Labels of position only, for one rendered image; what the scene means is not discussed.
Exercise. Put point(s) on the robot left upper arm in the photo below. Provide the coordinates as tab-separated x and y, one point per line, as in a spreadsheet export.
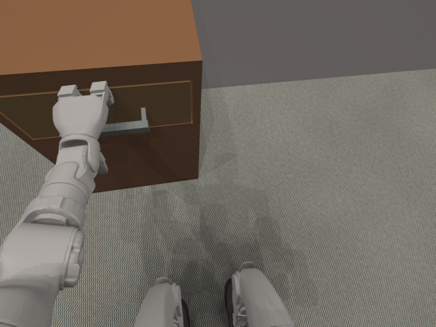
39	262

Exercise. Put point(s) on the robot right thigh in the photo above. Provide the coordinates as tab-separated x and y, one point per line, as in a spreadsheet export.
263	305

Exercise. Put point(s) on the robot left forearm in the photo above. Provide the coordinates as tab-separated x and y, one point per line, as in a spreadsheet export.
65	193

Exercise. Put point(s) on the cabinet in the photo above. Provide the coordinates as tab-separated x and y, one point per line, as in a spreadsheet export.
47	44

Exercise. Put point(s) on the handle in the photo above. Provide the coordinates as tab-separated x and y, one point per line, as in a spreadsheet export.
126	127

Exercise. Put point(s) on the robot right foot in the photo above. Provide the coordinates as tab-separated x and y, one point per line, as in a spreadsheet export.
228	301

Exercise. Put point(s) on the drawer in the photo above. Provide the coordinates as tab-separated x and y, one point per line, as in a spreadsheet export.
166	103

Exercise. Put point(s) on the left robot hand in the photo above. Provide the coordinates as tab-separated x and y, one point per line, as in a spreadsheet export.
75	113

